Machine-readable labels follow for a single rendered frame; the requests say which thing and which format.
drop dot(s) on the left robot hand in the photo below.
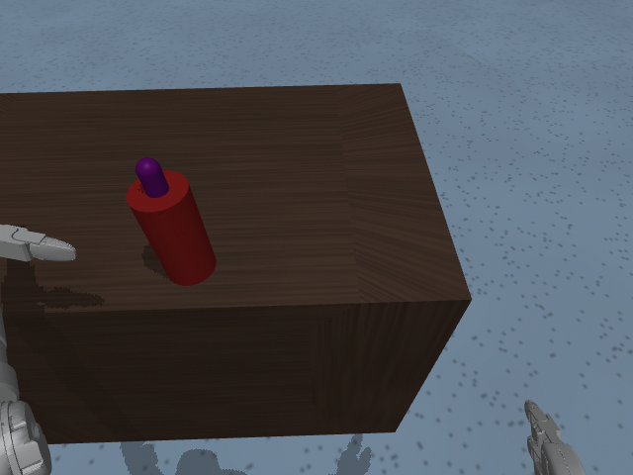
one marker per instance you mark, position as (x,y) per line
(18,243)

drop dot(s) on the bottle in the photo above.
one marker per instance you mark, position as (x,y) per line
(165,208)

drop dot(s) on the right robot hand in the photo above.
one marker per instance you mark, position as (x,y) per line
(551,456)

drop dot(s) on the left robot arm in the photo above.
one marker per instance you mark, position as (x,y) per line
(23,447)

